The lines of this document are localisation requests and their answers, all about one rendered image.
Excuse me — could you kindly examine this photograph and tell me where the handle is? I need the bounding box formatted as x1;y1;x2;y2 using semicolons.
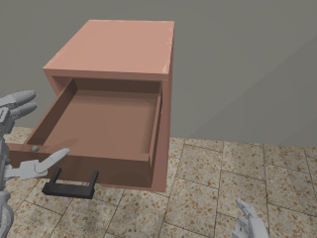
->
42;168;99;199

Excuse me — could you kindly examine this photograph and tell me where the robot left hand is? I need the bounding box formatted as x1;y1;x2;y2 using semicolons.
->
0;90;70;191

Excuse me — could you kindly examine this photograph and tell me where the robot right hand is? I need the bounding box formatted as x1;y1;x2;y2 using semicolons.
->
232;198;269;238

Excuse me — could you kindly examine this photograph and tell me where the cabinet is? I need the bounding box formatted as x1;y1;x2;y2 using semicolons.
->
43;19;174;192

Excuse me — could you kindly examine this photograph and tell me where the robot left forearm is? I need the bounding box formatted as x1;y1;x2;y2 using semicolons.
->
0;190;14;238

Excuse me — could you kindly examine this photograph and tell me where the drawer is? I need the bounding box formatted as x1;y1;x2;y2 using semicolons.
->
6;76;162;188

